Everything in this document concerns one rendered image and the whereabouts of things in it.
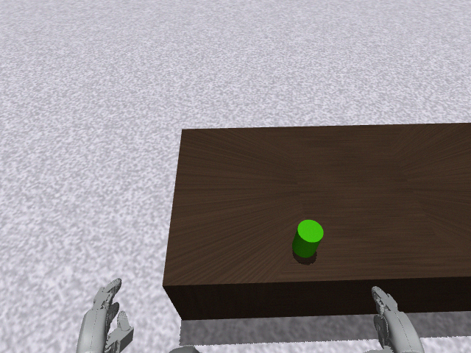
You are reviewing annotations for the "right robot hand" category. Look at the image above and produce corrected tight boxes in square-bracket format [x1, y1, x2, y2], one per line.
[364, 286, 425, 353]

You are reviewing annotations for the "can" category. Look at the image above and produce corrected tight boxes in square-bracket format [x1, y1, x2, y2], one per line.
[292, 220, 324, 257]

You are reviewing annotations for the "left robot hand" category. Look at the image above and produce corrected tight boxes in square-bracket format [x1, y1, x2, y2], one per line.
[77, 278, 134, 353]

